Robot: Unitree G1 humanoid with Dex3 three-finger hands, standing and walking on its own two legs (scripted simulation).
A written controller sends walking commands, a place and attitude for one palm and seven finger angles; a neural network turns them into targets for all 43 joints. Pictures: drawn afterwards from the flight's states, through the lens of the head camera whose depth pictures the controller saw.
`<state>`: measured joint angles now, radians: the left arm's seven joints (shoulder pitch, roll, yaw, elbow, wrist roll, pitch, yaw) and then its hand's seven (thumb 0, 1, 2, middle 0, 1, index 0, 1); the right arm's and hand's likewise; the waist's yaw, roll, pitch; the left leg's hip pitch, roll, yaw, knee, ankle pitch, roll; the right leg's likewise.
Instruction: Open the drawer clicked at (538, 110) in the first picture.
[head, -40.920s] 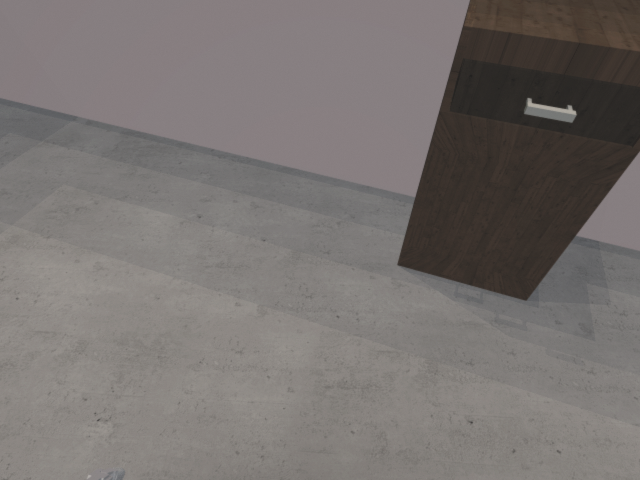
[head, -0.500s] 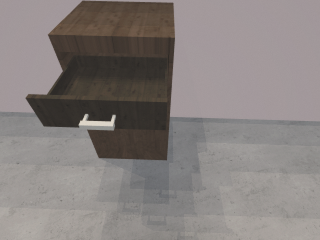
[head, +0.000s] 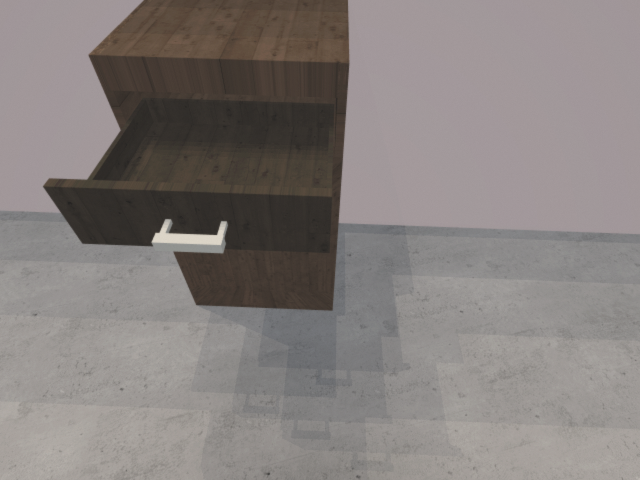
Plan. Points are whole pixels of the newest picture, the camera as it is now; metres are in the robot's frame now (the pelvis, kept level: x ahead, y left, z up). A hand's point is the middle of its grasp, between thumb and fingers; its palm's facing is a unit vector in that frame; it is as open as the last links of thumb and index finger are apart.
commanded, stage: look to check the result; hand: left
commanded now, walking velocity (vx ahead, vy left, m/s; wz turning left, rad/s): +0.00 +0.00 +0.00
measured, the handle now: (192, 234) +0.48 +0.24 -0.01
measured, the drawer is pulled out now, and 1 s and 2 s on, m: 0.30 0.30 0.30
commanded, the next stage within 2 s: stand and wait in 0.20 s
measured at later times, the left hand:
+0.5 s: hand out of the picture -0.01 +0.16 -0.18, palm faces +0.04 -0.98 -0.18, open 7.4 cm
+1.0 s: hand out of the picture +0.01 +0.16 -0.17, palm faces +0.04 -0.98 -0.20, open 7.4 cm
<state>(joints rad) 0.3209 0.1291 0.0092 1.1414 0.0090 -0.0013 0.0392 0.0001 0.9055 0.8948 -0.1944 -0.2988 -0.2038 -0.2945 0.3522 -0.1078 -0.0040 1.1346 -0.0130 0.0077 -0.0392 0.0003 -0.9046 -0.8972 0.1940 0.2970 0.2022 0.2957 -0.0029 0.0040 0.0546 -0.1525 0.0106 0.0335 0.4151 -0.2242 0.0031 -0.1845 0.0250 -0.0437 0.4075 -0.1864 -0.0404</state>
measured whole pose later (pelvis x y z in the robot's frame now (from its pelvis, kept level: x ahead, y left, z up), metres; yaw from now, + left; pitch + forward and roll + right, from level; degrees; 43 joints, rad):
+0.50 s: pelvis +0.01 -0.01 +0.00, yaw +0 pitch -2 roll +0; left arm 0.29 0.13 0.01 1.13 0.01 -0.01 0.04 0.00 0.90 0.89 -0.19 -0.30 -0.20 -0.29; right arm 0.32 -0.11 -0.01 1.13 -0.01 0.01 -0.04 0.00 -0.90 -0.90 0.19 0.30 0.20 0.30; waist 0.00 0.00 0.06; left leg -0.15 0.02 0.03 0.41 -0.23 -0.01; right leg -0.18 0.03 -0.05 0.40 -0.19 -0.05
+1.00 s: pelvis +0.02 -0.01 +0.00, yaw +0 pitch -2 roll +0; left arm 0.28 0.14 0.01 1.13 0.01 -0.01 0.04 0.00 0.90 0.89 -0.19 -0.30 -0.20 -0.29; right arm 0.30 -0.12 -0.01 1.13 -0.01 0.00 -0.04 0.00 -0.90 -0.90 0.19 0.30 0.20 0.30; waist 0.00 0.01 0.06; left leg -0.12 0.02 0.03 0.38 -0.23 -0.01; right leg -0.16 0.04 -0.04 0.38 -0.20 -0.05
